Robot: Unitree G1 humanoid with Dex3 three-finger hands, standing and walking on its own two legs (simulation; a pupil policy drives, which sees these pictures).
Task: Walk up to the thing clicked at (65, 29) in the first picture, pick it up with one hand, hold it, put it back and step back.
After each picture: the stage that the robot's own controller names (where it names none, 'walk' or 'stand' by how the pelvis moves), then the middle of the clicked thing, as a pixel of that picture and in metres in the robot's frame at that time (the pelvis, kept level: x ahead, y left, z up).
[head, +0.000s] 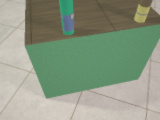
stand; (67, 13) +0.79 +0.11 +0.01
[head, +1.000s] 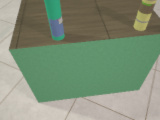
walk; (55, 17) +0.70 +0.18 +0.04
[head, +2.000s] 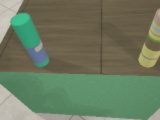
walk; (32, 43) +0.50 +0.25 +0.03
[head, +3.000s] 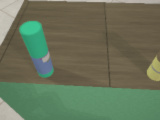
stand; (39, 53) +0.45 +0.18 +0.03
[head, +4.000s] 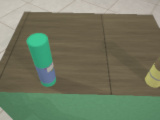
stand; (43, 63) +0.43 +0.17 +0.01
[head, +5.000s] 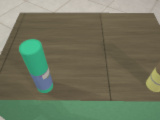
stand; (39, 69) +0.40 +0.19 +0.01
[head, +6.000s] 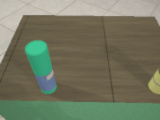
stand; (43, 70) +0.40 +0.17 +0.01
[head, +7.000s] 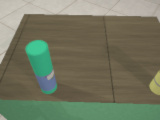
stand; (43, 70) +0.40 +0.17 +0.01
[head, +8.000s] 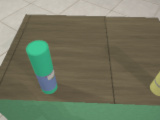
stand; (44, 70) +0.40 +0.17 +0.01
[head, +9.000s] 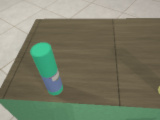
rise first; (49, 72) +0.39 +0.18 +0.02
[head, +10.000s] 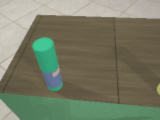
go down; (50, 67) +0.41 +0.17 +0.02
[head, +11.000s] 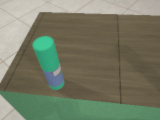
go down; (51, 66) +0.41 +0.17 +0.02
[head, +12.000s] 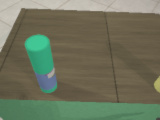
go down; (44, 68) +0.39 +0.15 +0.04
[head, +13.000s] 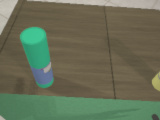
close in; (40, 62) +0.40 +0.16 +0.05
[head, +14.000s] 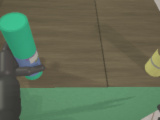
close; (25, 52) +0.42 +0.18 +0.08
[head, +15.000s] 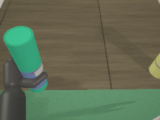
close; (30, 65) +0.37 +0.17 +0.08
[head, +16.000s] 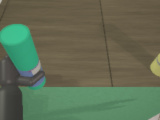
lift; (27, 63) +0.37 +0.18 +0.08
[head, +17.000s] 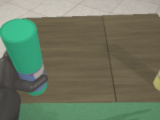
hold; (29, 64) +0.31 +0.16 +0.18
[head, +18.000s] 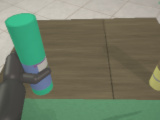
hold; (33, 59) +0.33 +0.16 +0.18
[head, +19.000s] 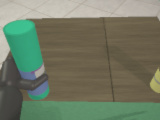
hold; (31, 65) +0.32 +0.16 +0.16
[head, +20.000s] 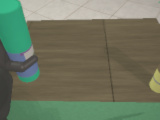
crouch; (19, 47) +0.35 +0.19 +0.21
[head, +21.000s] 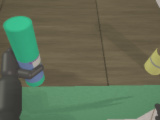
lower; (28, 56) +0.40 +0.17 +0.06
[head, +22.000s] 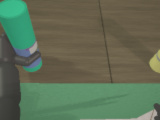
lower; (24, 42) +0.43 +0.18 +0.09
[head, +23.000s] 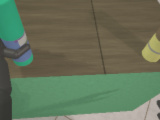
lower; (13, 34) +0.46 +0.19 +0.10
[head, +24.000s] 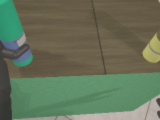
lower; (12, 34) +0.46 +0.20 +0.10
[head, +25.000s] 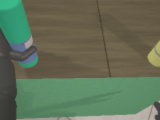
loosen; (19, 36) +0.45 +0.19 +0.10
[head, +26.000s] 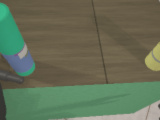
withdraw; (12, 47) +0.42 +0.19 +0.09
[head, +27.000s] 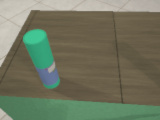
sink last; (44, 62) +0.40 +0.18 +0.06
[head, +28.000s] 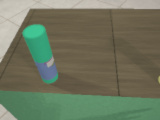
stand; (43, 57) +0.42 +0.18 +0.07
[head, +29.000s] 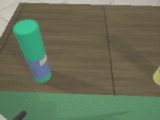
stand; (35, 55) +0.42 +0.18 +0.08
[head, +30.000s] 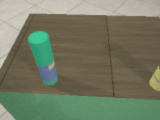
stand; (45, 61) +0.44 +0.18 +0.02
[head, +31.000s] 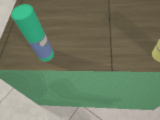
walk; (36, 37) +0.49 +0.21 +0.03
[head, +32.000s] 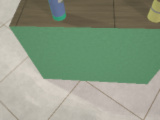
walk; out of the picture +0.74 +0.14 +0.04
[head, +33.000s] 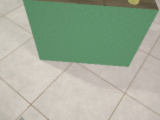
walk; out of the picture +1.06 +0.14 +0.03
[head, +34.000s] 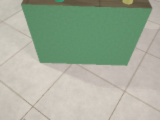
stand; out of the picture +1.08 +0.19 +0.02
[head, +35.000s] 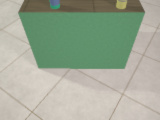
stand; out of the picture +1.09 +0.21 +0.01
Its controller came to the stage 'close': yes
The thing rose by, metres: 0.19
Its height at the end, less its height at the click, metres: +0.00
